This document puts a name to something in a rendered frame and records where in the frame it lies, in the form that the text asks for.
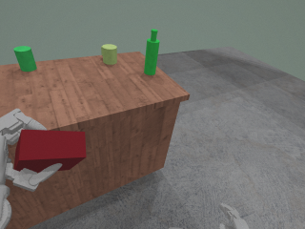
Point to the robot left forearm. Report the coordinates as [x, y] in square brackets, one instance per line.
[5, 208]

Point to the robot right hand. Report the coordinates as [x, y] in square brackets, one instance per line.
[233, 216]

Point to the table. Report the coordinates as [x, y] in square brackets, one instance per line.
[127, 116]

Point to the robot left hand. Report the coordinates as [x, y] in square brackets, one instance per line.
[11, 125]

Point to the sponge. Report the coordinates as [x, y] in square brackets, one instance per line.
[37, 150]

